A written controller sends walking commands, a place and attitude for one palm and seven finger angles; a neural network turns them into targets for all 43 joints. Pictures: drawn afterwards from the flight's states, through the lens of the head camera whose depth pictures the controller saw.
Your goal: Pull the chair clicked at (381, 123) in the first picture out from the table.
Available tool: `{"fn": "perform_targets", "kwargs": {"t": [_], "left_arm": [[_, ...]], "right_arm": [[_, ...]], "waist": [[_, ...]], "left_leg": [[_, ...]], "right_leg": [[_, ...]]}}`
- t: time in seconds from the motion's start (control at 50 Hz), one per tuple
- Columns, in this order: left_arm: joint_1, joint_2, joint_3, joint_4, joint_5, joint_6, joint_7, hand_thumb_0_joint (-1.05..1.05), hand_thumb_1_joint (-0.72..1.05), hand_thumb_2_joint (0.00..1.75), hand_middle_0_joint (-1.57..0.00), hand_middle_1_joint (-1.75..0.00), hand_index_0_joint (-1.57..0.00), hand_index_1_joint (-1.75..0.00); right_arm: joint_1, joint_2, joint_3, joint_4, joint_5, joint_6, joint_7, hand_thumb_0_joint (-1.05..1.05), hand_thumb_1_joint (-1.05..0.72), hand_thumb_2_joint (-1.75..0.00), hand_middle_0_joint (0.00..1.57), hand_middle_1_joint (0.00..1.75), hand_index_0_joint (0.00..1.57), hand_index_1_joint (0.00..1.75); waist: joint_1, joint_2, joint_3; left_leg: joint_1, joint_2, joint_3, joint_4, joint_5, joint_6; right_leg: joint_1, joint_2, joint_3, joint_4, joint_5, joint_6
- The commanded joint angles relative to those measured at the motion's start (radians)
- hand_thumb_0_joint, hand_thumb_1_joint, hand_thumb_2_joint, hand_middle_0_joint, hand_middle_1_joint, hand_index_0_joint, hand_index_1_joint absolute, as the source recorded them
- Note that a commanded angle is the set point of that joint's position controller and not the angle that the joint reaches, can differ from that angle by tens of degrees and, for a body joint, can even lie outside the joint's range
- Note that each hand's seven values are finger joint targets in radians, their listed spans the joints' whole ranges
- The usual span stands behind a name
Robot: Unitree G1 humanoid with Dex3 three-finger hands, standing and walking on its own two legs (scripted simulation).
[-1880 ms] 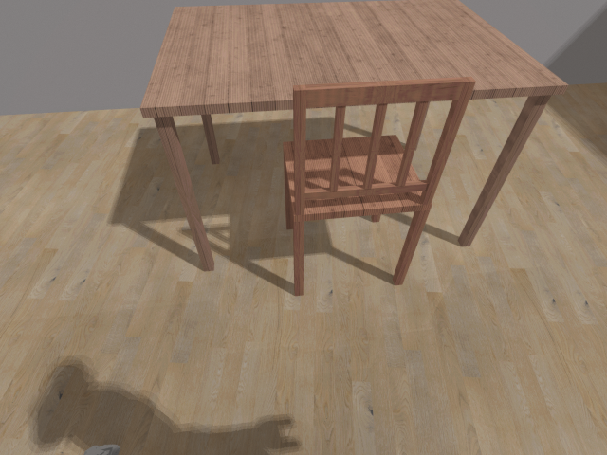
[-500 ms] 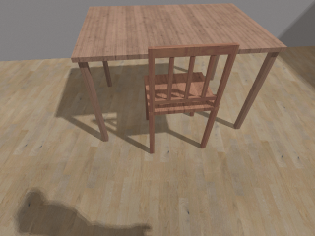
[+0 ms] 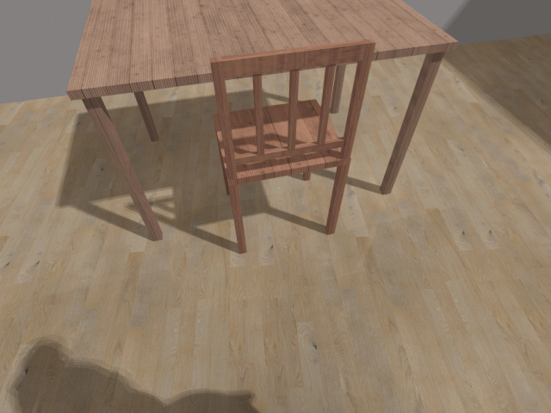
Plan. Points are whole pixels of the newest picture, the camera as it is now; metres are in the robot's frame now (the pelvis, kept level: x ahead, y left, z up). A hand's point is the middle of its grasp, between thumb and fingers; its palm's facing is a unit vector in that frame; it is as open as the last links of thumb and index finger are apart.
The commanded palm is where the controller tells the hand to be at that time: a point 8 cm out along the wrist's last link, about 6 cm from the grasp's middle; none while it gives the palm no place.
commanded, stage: walk to a spot facing it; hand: left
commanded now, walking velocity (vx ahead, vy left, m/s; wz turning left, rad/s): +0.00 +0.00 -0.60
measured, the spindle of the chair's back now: (292, 111) +0.90 +0.03 -0.09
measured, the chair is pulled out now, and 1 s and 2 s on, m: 0.00 0.00 0.00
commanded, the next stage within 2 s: none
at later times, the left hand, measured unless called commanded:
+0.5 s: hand out of the picture +0.07 +0.23 -0.16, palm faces -0.17 -0.95 -0.25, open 7.4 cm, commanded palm none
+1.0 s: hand (224, 394) +0.17 +0.10 -0.14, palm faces -0.54 -0.80 -0.25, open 7.4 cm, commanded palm none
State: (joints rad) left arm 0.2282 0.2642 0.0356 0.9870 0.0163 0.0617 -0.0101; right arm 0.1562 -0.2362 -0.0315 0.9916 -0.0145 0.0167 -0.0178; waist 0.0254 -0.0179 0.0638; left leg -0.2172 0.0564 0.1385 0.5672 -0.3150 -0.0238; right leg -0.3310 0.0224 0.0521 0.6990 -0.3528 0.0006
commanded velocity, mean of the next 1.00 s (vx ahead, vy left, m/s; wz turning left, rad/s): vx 0.06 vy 0.00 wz -0.60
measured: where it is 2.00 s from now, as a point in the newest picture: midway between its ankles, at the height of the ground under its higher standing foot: (373, 412)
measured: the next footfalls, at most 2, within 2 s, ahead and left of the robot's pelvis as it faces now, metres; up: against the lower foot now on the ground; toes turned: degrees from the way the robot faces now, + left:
left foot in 0.48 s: +0.03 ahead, +0.15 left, +0.00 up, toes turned -17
right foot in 0.88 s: -0.06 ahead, -0.12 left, +0.00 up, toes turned -36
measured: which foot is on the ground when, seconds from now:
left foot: down 0.00-0.04, up 0.06-0.46, down 0.48-0.88, up 0.90-1.00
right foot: down 0.00-0.48, up 0.50-0.86, down 0.88-1.00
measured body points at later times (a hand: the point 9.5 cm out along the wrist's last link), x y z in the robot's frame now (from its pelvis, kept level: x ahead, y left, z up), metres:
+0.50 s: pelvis -0.03 +0.03 +0.01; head +0.00 +0.03 +0.45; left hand +0.08 +0.28 -0.14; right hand +0.03 -0.25 -0.12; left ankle -0.01 +0.16 -0.73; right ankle +0.02 -0.09 -0.72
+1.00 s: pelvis -0.03 +0.00 +0.00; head -0.01 -0.03 +0.45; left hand +0.20 +0.15 -0.12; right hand -0.17 -0.24 -0.15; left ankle +0.02 +0.13 -0.66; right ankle -0.09 -0.09 -0.73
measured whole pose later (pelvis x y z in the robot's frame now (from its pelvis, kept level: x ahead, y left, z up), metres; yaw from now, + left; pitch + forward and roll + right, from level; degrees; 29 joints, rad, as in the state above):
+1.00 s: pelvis -0.03 +0.00 +0.00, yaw -34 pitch +0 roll -1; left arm 0.18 0.21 0.05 0.88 0.01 0.02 -0.02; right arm 0.29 -0.28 -0.06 0.97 -0.03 0.05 0.00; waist -0.02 0.05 0.06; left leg -0.45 0.13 0.07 1.09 -0.45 -0.05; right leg -0.27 0.02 -0.03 0.57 -0.31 -0.03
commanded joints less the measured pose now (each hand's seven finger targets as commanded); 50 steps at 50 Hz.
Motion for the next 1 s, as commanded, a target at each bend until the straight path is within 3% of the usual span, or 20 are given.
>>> {"fn": "perform_targets", "kwargs": {"t": [0.0, 0.02, 0.04, 0.1, 0.32, 0.4, 0.42, 0.44, 0.46, 0.48, 0.52, 0.56, 0.7, 0.78, 0.82, 0.84, 0.86, 0.9, 0.94, 0.98], "left_arm": [[0.141, 0.126, 0.054, -0.073, 0.012, -0.033, -0.001, 0.00, 0.90, 0.90, -0.20, -0.30, -0.20, -0.30], [0.156, 0.230, 0.074, -0.083, 0.025, -0.048, 0.015, 0.00, 0.90, 0.90, -0.20, -0.30, -0.20, -0.30], [0.190, 0.220, 0.073, -0.084, 0.005, -0.047, 0.028, 0.00, 0.90, 0.90, -0.20, -0.30, -0.20, -0.30], [0.049, 0.159, 0.067, -0.126, 0.002, -0.048, 0.033, 0.00, 0.90, 0.90, -0.20, -0.30, -0.20, -0.30], [0.090, 0.154, 0.084, -0.132, 0.010, -0.034, 0.020, 0.00, 0.90, 0.90, -0.20, -0.30, -0.20, -0.30], [0.030, 0.161, 0.088, -0.151, 0.010, -0.022, 0.020, 0.00, 0.90, 0.90, -0.20, -0.30, -0.20, -0.30], [-0.004, 0.154, 0.087, -0.163, 0.007, -0.019, 0.019, 0.00, 0.90, 0.90, -0.20, -0.30, -0.20, -0.30], [-0.015, 0.112, 0.080, -0.182, 0.001, -0.016, 0.013, 0.00, 0.90, 0.90, -0.20, -0.30, -0.20, -0.30], [-0.002, 0.061, 0.072, -0.199, -0.004, -0.017, -0.003, 0.00, 0.90, 0.90, -0.20, -0.30, -0.20, -0.30], [-0.028, 0.104, 0.088, -0.209, 0.012, -0.022, -0.007, 0.00, 0.90, 0.90, -0.20, -0.30, -0.20, -0.30], [0.009, 0.121, 0.100, -0.162, 0.019, -0.012, -0.018, 0.00, 0.90, 0.90, -0.20, -0.30, -0.20, -0.30], [0.022, 0.080, 0.083, -0.149, 0.014, -0.007, -0.030, 0.00, 0.90, 0.90, -0.20, -0.30, -0.20, -0.30], [-0.136, 0.047, 0.052, -0.186, 0.003, -0.010, -0.035, 0.00, 0.90, 0.90, -0.20, -0.30, -0.20, -0.30], [-0.116, 0.051, 0.054, -0.183, 0.001, -0.020, -0.035, 0.00, 0.90, 0.90, -0.20, -0.30, -0.20, -0.30], [-0.009, 0.083, 0.063, -0.149, 0.007, -0.036, -0.034, 0.00, 0.90, 0.90, -0.20, -0.30, -0.20, -0.30], [0.087, 0.188, 0.084, -0.121, 0.014, -0.053, -0.024, 0.00, 0.90, 0.90, -0.20, -0.30, -0.20, -0.30], [0.151, 0.291, 0.103, -0.111, 0.001, -0.052, -0.009, 0.00, 0.90, 0.90, -0.20, -0.30, -0.20, -0.30], [0.115, 0.242, 0.102, -0.122, -0.003, -0.047, 0.012, 0.00, 0.90, 0.90, -0.20, -0.30, -0.20, -0.30], [0.001, 0.174, 0.076, -0.150, 0.003, -0.061, 0.012, 0.00, 0.90, 0.90, -0.20, -0.30, -0.20, -0.30], [-0.006, 0.161, 0.071, -0.145, 0.006, -0.077, 0.007, 0.00, 0.90, 0.90, -0.20, -0.30, -0.20, -0.30]], "right_arm": [[-0.057, -0.190, -0.059, -0.109, -0.003, -0.008, -0.012, 0.00, -0.90, -0.90, 0.20, 0.30, 0.20, 0.30], [-0.029, -0.100, -0.046, -0.141, 0.005, -0.003, -0.008, 0.00, -0.90, -0.90, 0.20, 0.30, 0.20, 0.30], [-0.073, -0.118, -0.044, -0.153, 0.003, 0.008, -0.013, 0.00, -0.90, -0.90, 0.20, 0.30, 0.20, 0.30], [-0.038, -0.107, -0.050, -0.125, 0.001, 0.002, -0.007, 0.00, -0.90, -0.90, 0.20, 0.30, 0.20, 0.30], [-0.041, -0.071, -0.045, -0.156, 0.008, -0.003, -0.014, 0.00, -0.90, -0.90, 0.20, 0.30, 0.20, 0.30], [0.059, -0.077, -0.046, -0.144, 0.018, -0.016, -0.023, 0.00, -0.90, -0.90, 0.20, 0.30, 0.20, 0.30], [0.134, -0.086, -0.048, -0.129, 0.018, -0.023, -0.028, 0.00, -0.90, -0.90, 0.20, 0.30, 0.20, 0.30], [0.172, -0.142, -0.056, -0.124, 0.012, -0.034, -0.036, 0.00, -0.90, -0.90, 0.20, 0.30, 0.20, 0.30], [0.120, -0.237, -0.072, -0.151, -0.002, -0.031, -0.036, 0.00, -0.90, -0.90, 0.20, 0.30, 0.20, 0.30], [0.066, -0.245, -0.065, -0.185, -0.002, -0.027, -0.035, 0.00, -0.90, -0.90, 0.20, 0.30, 0.20, 0.30], [-0.034, -0.158, -0.038, -0.197, -0.008, -0.032, -0.032, 0.00, -0.90, -0.90, 0.20, 0.30, 0.20, 0.30], [-0.032, -0.143, -0.035, -0.194, -0.009, -0.037, -0.031, 0.00, -0.90, -0.90, 0.20, 0.30, 0.20, 0.30], [0.153, -0.182, -0.057, -0.124, -0.012, -0.034, -0.020, 0.00, -0.90, -0.90, 0.20, 0.30, 0.20, 0.30], [0.128, -0.208, -0.070, -0.121, -0.015, -0.030, -0.015, 0.00, -0.90, -0.90, 0.20, 0.30, 0.20, 0.30], [0.134, -0.200, -0.067, -0.116, -0.011, -0.026, -0.006, 0.00, -0.90, -0.90, 0.20, 0.30, 0.20, 0.30], [0.156, -0.143, -0.051, -0.131, 0.001, -0.023, 0.006, 0.00, -0.90, -0.90, 0.20, 0.30, 0.20, 0.30], [0.076, -0.088, -0.030, -0.196, -0.004, -0.019, 0.010, 0.00, -0.90, -0.90, 0.20, 0.30, 0.20, 0.30], [-0.053, -0.136, -0.043, -0.213, -0.003, -0.017, 0.012, 0.00, -0.90, -0.90, 0.20, 0.30, 0.20, 0.30], [-0.002, -0.132, -0.049, -0.177, -0.017, -0.021, 0.023, 0.00, -0.90, -0.90, 0.20, 0.30, 0.20, 0.30], [0.044, -0.104, -0.047, -0.152, -0.018, -0.020, 0.028, 0.00, -0.90, -0.90, 0.20, 0.30, 0.20, 0.30]], "waist": [[0.060, 0.010, -0.056], [0.043, -0.333, -0.058], [0.070, -0.280, -0.067], [-0.005, -0.070, -0.060], [0.024, -0.140, -0.115], [-0.016, -0.156, -0.142], [-0.055, -0.139, -0.164], [-0.072, 0.000, -0.161], [-0.051, 0.294, -0.099], [-0.041, 0.228, -0.041], [0.017, 0.137, -0.014], [0.019, 0.165, -0.015], [-0.076, 0.198, -0.032], [-0.056, 0.236, -0.054], [0.003, 0.142, -0.127], [0.045, -0.117, -0.202], [0.085, -0.330, -0.172], [0.094, -0.205, -0.085], [0.012, -0.117, -0.012], [-0.014, -0.103, -0.014]], "left_leg": [[-0.127, 0.181, -0.049, 0.136, 0.201, 0.060], [-0.342, 0.001, 0.032, 0.418, -0.186, -0.028], [-0.326, -0.024, -0.138, 0.535, -0.273, -0.018], [-0.325, 0.018, -0.183, 0.586, -0.111, -0.023], [-0.193, -0.051, -0.156, 0.236, -0.111, -0.022], [0.000, -0.085, -0.152, -0.039, -0.050, 0.005], [0.128, -0.070, -0.158, -0.163, 0.016, 0.019], [0.259, 0.060, -0.292, -0.290, -0.042, 0.066], [0.263, 0.324, -0.554, -0.388, -0.086, 0.141], [0.056, 0.436, -0.593, -0.400, -0.047, 0.205], [-0.069, 0.300, -0.398, -0.352, 0.051, 0.185], [0.000, 0.207, -0.227, -0.299, 0.226, 0.152], [0.149, 0.259, -0.120, -0.200, 0.564, 0.168], [0.118, 0.285, -0.074, -0.123, 0.546, 0.135], [0.012, 0.245, -0.001, 0.059, 0.322, 0.062], [-0.219, 0.171, 0.087, 0.316, 0.041, -0.004], [-0.476, 0.050, 0.022, 0.560, -0.358, -0.042], [-0.533, 0.090, -0.127, 0.640, -0.231, -0.019], [-0.444, 0.104, -0.117, 0.570, -0.093, -0.032], [-0.362, 0.083, -0.088, 0.485, -0.034, -0.044]], "right_leg": [[0.135, -0.083, 0.043, -0.169, 0.202, -0.016], [0.194, -0.329, 0.456, -0.354, 0.425, -0.104], [0.128, -0.349, 0.542, -0.433, 0.468, -0.143], [0.103, -0.264, 0.416, -0.384, 0.332, -0.199], [0.130, -0.170, 0.445, -0.399, 0.237, -0.168], [0.044, -0.129, 0.463, -0.373, 0.247, -0.117], [-0.025, -0.093, 0.426, -0.335, 0.192, -0.077], [-0.187, 0.004, 0.331, -0.222, 0.051, -0.022], [-0.368, 0.118, 0.130, 0.059, -0.143, 0.026], [-0.336, 0.031, 0.060, 0.279, -0.165, 0.053], [-0.262, -0.001, 0.051, 0.480, -0.052, 0.062], [-0.286, -0.013, -0.002, 0.499, -0.002, 0.076], [-0.179, -0.053, -0.111, 0.157, -0.050, 0.067], [-0.048, -0.044, -0.128, -0.010, -0.044, 0.032], [0.204, -0.020, -0.155, -0.222, 0.092, 0.006], [0.460, -0.210, 0.083, -0.342, 0.053, -0.067], [0.465, -0.429, 0.463, -0.429, 0.141, -0.173], [0.314, -0.371, 0.477, -0.500, -0.257, -0.222], [0.156, -0.299, 0.328, -0.491, -0.195, -0.192], [0.097, -0.246, 0.250, -0.486, -0.077, -0.176]]}}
